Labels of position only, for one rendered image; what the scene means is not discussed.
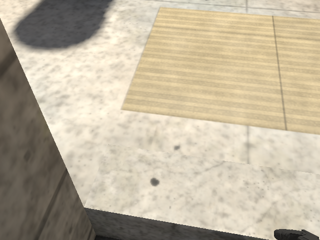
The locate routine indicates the robot right hand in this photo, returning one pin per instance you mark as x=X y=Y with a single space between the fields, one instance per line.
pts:
x=287 y=234

